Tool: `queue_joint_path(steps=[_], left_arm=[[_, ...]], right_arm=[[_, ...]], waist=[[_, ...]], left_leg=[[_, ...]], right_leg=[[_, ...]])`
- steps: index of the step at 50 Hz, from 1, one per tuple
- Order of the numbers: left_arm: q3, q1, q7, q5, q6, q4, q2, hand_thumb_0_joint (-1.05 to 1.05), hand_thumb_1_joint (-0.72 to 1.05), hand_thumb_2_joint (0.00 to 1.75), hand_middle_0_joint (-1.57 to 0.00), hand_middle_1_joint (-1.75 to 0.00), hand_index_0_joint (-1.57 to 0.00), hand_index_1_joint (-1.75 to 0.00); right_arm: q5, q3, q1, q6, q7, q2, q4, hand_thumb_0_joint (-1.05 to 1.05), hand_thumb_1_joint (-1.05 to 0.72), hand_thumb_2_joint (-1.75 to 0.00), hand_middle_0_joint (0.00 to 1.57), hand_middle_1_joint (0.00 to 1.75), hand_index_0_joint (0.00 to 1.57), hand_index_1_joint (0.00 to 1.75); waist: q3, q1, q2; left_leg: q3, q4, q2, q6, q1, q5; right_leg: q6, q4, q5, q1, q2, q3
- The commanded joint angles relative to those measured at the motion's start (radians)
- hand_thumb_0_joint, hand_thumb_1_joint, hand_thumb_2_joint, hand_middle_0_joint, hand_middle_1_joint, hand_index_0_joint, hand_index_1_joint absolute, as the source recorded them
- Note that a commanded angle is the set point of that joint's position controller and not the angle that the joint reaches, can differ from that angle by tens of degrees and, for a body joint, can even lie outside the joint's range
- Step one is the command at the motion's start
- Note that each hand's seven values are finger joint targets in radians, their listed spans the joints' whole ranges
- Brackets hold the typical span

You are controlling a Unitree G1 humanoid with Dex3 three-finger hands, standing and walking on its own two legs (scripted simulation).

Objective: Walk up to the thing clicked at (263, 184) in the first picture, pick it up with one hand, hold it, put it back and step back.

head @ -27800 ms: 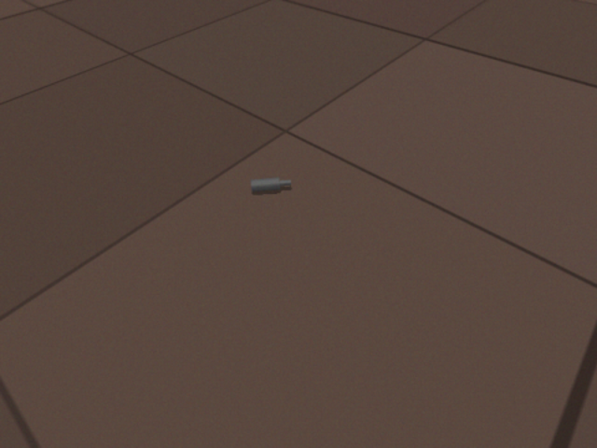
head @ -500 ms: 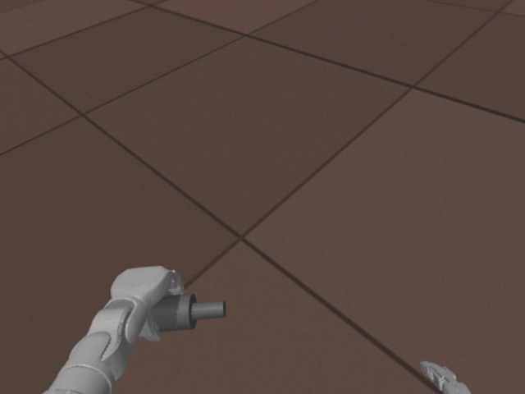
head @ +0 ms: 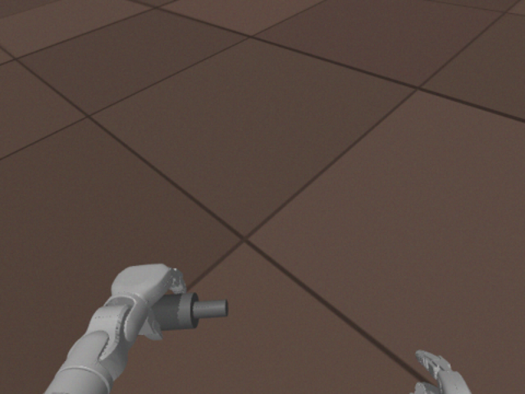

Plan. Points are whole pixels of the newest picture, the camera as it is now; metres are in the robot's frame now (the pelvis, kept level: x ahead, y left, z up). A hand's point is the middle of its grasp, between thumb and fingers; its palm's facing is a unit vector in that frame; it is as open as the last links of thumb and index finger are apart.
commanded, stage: hold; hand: left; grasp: from above
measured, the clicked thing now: (172, 311) +0.30 +0.20 -0.07
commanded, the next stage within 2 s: crouch in 0.44 s
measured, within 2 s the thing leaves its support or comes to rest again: neither
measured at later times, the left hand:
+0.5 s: hand (151, 304) +0.30 +0.22 -0.04, palm faces -0.47 -0.04 -0.88, open 8.7 cm
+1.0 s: hand (165, 323) +0.32 +0.24 -0.16, palm faces -0.43 +0.06 -0.90, open 8.7 cm
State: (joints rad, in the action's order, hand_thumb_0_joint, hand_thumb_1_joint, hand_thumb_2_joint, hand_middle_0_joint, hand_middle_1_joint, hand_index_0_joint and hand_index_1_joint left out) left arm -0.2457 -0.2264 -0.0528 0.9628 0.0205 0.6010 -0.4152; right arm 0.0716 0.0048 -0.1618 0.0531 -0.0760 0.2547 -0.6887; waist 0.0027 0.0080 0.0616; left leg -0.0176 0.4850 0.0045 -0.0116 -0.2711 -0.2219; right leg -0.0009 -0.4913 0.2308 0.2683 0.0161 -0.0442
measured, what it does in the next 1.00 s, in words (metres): lowers itself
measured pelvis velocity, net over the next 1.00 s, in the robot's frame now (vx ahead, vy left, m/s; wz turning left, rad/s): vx -0.03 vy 0.00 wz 0.02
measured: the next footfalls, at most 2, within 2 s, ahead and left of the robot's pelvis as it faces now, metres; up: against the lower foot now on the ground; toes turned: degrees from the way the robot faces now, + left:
none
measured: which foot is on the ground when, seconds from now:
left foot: down 0.00-1.00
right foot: down 0.00-1.00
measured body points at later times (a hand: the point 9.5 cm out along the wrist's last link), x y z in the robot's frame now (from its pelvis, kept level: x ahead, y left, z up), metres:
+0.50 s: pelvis +0.01 +0.00 +0.00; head +0.02 -0.02 +0.45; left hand +0.32 +0.22 +0.01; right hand +0.16 -0.25 -0.11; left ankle +0.02 +0.11 -0.74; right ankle +0.02 -0.12 -0.74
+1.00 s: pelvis -0.03 +0.00 -0.07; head +0.06 +0.02 +0.37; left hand +0.33 +0.24 -0.11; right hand +0.09 -0.28 -0.18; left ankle +0.02 +0.11 -0.74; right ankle +0.02 -0.12 -0.74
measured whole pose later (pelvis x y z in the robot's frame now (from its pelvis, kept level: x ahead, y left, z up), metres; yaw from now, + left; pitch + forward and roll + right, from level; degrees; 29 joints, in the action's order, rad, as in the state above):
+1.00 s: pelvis -0.03 +0.00 -0.07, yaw +1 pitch +16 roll -2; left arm -0.18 -0.49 0.27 1.18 0.15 1.04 -0.43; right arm 0.01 0.05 -0.20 0.06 -0.02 0.28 -0.69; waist -0.11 -0.06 0.01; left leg 0.02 1.04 0.00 -0.01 -0.92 -0.41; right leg -0.01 -1.01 0.42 0.88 0.03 0.00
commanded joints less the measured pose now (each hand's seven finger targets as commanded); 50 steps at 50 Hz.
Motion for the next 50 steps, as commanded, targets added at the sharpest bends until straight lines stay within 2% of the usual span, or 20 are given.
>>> queue_joint_path(steps=[1,5,9,12,13,16,18,22,24,27,28,29,32,37,38,41,43,45,48,50], left_arm=[[0.144,-0.306,0.051,0.001,0.005,-0.181,-0.220,0.00,0.87,0.56,-1.13,-0.55,-1.18,-0.51],[0.143,-0.381,0.063,0.029,0.010,-0.221,-0.236,0.00,0.84,0.56,-1.12,-0.53,-1.16,-0.50],[0.123,-0.356,0.073,0.015,0.002,-0.179,-0.202,0.00,0.85,0.57,-1.11,-0.55,-1.16,-0.50],[0.123,-0.369,0.070,0.013,0.001,-0.175,-0.207,0.00,0.83,0.53,-1.10,-0.52,-1.15,-0.47],[0.135,-0.367,0.069,0.018,0.002,-0.173,-0.222,0.00,0.84,0.51,-1.10,-0.52,-1.15,-0.47],[0.087,-0.328,0.053,0.011,0.003,-0.168,-0.173,0.00,0.85,0.54,-1.11,-0.53,-1.16,-0.48],[0.120,-0.316,0.049,0.012,0.003,-0.138,-0.206,0.00,0.85,0.54,-1.12,-0.51,-1.16,-0.47],[0.111,-0.338,0.047,0.011,0.010,-0.159,-0.201,0.00,0.86,0.50,-1.12,-0.49,-1.17,-0.44],[0.158,-0.325,0.059,0.012,0.012,-0.151,-0.236,0.00,0.85,0.52,-1.12,-0.49,-1.16,-0.45],[0.132,-0.369,0.075,0.028,0.011,-0.158,-0.212,0.00,0.90,0.51,-1.08,-0.57,-1.18,-0.48],[0.146,-0.388,0.081,0.032,0.012,-0.166,-0.224,0.00,0.82,0.44,-1.00,-0.53,-1.10,-0.43],[0.159,-0.379,0.089,0.037,0.012,-0.148,-0.237,0.00,0.78,0.44,-1.05,-0.51,-1.12,-0.44],[0.112,-0.351,0.103,0.040,0.015,-0.086,-0.173,0.00,0.80,0.47,-1.09,-0.49,-1.14,-0.44],[0.094,-0.334,0.153,0.059,0.051,0.088,-0.140,0.00,0.82,0.43,-1.09,-0.49,-1.15,-0.43],[0.098,-0.378,0.170,0.069,0.063,0.103,-0.151,0.00,0.83,0.43,-1.08,-0.51,-1.15,-0.44],[0.125,-0.497,0.241,0.117,0.094,0.155,-0.195,0.00,0.79,0.42,-1.04,-0.53,-1.12,-0.46],[0.120,-0.575,0.291,0.155,0.112,0.185,-0.178,0.00,0.82,0.44,-1.06,-0.55,-1.14,-0.47],[0.143,-0.582,0.350,0.191,0.122,0.264,-0.198,0.00,0.82,0.43,-1.05,-0.57,-1.14,-0.49],[0.172,-0.669,0.415,0.230,0.122,0.270,-0.242,0.00,0.84,0.46,-1.05,-0.61,-1.14,-0.51],[0.163,-0.726,0.439,0.232,0.105,0.330,-0.225,0.00,0.83,0.47,-1.03,-0.63,-1.13,-0.53]], right_arm=[[-0.003,0.046,0.091,-0.035,-0.005,0.117,0.138,0.00,-0.90,-0.90,0.20,0.30,0.20,0.30],[-0.006,0.050,0.081,-0.029,-0.005,0.118,0.128,0.00,-0.90,-0.90,0.20,0.30,0.20,0.30],[-0.004,0.055,0.067,-0.026,-0.004,0.121,0.115,0.00,-0.90,-0.90,0.20,0.30,0.20,0.30],[-0.004,0.062,0.060,-0.023,-0.001,0.125,0.113,0.00,-0.90,-0.90,0.20,0.30,0.20,0.30],[-0.003,0.062,0.067,-0.023,-0.002,0.124,0.117,0.00,-0.90,-0.90,0.20,0.30,0.20,0.30],[-0.003,0.062,0.065,-0.021,0.004,0.124,0.126,0.00,-0.90,-0.90,0.20,0.30,0.20,0.30],[0.000,0.063,0.060,-0.018,0.003,0.128,0.129,0.00,-0.90,-0.90,0.20,0.30,0.20,0.30],[0.001,0.062,0.065,-0.014,0.002,0.127,0.141,0.00,-0.90,-0.90,0.20,0.30,0.20,0.30],[0.000,0.062,0.062,-0.011,0.002,0.130,0.142,0.00,-0.90,-0.90,0.20,0.30,0.20,0.30],[-0.005,0.061,0.056,-0.012,0.003,0.129,0.138,0.00,-0.89,-0.90,0.20,0.30,0.20,0.30],[-0.006,0.065,0.050,-0.013,0.003,0.130,0.134,0.00,-0.87,-0.89,0.20,0.30,0.20,0.30],[-0.005,0.066,0.047,-0.012,0.002,0.133,0.131,0.00,-0.89,-0.90,0.20,0.30,0.20,0.30],[-0.008,0.066,0.032,-0.009,0.005,0.128,0.119,0.00,-0.89,-0.90,0.20,0.30,0.20,0.30],[-0.018,0.067,0.018,0.002,0.013,0.130,0.106,0.00,-0.89,-0.90,0.20,0.30,0.20,0.30],[-0.022,0.067,0.015,0.003,0.016,0.131,0.100,0.00,-0.89,-0.90,0.20,0.30,0.20,0.30],[-0.041,0.075,-0.019,0.003,0.027,0.145,0.077,0.00,-0.89,-0.90,0.20,0.30,0.20,0.30],[-0.054,0.086,-0.048,-0.007,0.036,0.144,0.068,0.00,-0.90,-0.90,0.20,0.30,0.20,0.30],[-0.062,0.094,-0.076,-0.011,0.049,0.153,0.070,0.00,-0.90,-0.90,0.20,0.30,0.20,0.30],[-0.070,0.107,-0.108,-0.014,0.056,0.167,0.075,0.00,-0.89,-0.90,0.20,0.30,0.20,0.30],[-0.075,0.106,-0.127,-0.017,0.055,0.172,0.060,0.00,-0.89,-0.90,0.20,0.30,0.20,0.30]], waist=[[-0.242,0.007,-0.048],[-0.291,-0.006,-0.022],[-0.281,-0.011,-0.039],[-0.276,-0.013,-0.039],[-0.285,-0.001,-0.032],[-0.262,-0.006,-0.040],[-0.247,0.002,-0.041],[-0.247,-0.001,-0.030],[-0.240,0.009,-0.023],[-0.256,-0.006,-0.027],[-0.272,-0.008,-0.023],[-0.271,-0.002,-0.030],[-0.242,-0.027,-0.085],[-0.159,-0.047,-0.130],[-0.169,-0.052,-0.118],[-0.252,-0.065,-0.054],[-0.345,-0.080,-0.029],[-0.383,-0.085,-0.031],[-0.537,-0.083,0.057],[-0.550,-0.110,0.040]], left_leg=[[-0.004,-0.060,0.015,-0.010,0.124,0.136],[-0.005,-0.050,0.014,-0.008,0.163,0.194],[-0.001,-0.046,0.009,-0.007,0.167,0.248],[-0.003,-0.049,0.010,-0.007,0.164,0.238],[0.000,-0.053,0.010,-0.006,0.169,0.248],[0.000,-0.056,0.010,-0.005,0.158,0.247],[0.005,-0.062,0.007,-0.005,0.149,0.240],[0.009,-0.068,0.004,-0.002,0.154,0.232],[0.007,-0.068,0.006,-0.002,0.141,0.220],[0.006,-0.062,0.008,-0.002,0.154,0.218],[0.004,-0.057,0.008,-0.003,0.161,0.232],[0.005,-0.055,0.008,-0.003,0.157,0.239],[-0.001,-0.040,0.014,-0.011,0.136,0.224],[0.002,0.015,0.021,-0.011,0.011,0.114],[0.003,0.048,0.021,-0.009,-0.020,0.093],[0.005,0.180,0.018,0.004,-0.118,0.069],[0.004,0.315,0.018,0.006,-0.209,0.063],[0.011,0.436,0.016,0.002,-0.351,0.019],[0.014,0.550,0.008,0.007,-0.424,-0.019],[0.025,0.605,0.011,0.003,-0.519,-0.056]], right_leg=[[0.010,0.086,-0.103,-0.044,0.018,0.012],[0.012,0.074,-0.162,-0.050,0.018,0.012],[0.011,0.067,-0.214,-0.058,0.023,0.021],[0.013,0.073,-0.206,-0.060,0.022,0.023],[0.014,0.071,-0.213,-0.066,0.022,0.025],[0.017,0.072,-0.213,-0.067,0.020,0.026],[0.018,0.077,-0.200,-0.063,0.022,0.029],[0.020,0.076,-0.190,-0.059,0.024,0.030],[0.020,0.079,-0.177,-0.063,0.021,0.029],[0.020,0.075,-0.179,-0.060,0.021,0.026],[0.019,0.073,-0.193,-0.058,0.021,0.026],[0.019,0.071,-0.198,-0.065,0.021,0.027],[0.010,0.072,-0.205,-0.037,0.015,0.024],[0.010,0.030,-0.103,0.075,0.009,0.027],[0.012,0.001,-0.082,0.115,0.008,0.028],[0.018,-0.123,-0.060,0.246,0.012,0.033],[0.022,-0.249,-0.062,0.361,0.012,0.028],[0.026,-0.359,-0.021,0.475,0.015,0.028],[0.035,-0.483,0.022,0.617,0.020,0.041],[0.033,-0.542,0.046,0.690,0.025,0.048]])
